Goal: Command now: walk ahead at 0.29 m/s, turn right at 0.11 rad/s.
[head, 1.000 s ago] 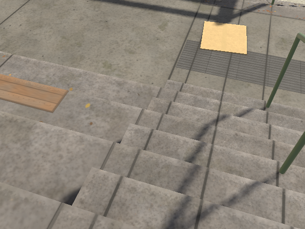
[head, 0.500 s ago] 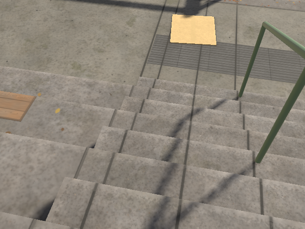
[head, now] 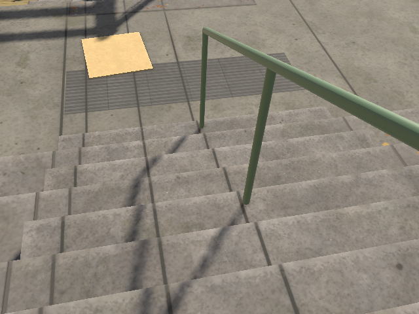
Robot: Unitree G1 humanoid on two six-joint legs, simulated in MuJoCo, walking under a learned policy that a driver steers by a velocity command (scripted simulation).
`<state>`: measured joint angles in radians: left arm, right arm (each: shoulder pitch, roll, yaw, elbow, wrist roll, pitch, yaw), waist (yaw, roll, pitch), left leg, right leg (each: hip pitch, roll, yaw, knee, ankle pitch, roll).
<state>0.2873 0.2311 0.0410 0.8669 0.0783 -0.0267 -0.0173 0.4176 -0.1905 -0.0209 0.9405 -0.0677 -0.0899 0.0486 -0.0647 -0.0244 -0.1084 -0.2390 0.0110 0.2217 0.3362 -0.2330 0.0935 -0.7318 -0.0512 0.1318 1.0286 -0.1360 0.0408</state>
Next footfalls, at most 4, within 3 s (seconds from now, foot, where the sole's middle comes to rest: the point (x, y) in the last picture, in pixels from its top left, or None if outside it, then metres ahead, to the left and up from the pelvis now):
0.26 right None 0.10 -0.19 -0.78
0.66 left None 0.35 0.05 -0.92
1.04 right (210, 313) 0.63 -0.06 -1.07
1.58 left None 0.58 0.16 -1.07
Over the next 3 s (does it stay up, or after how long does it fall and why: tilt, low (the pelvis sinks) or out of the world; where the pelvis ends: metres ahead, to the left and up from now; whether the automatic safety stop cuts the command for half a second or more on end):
stays up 0.59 0.11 -0.29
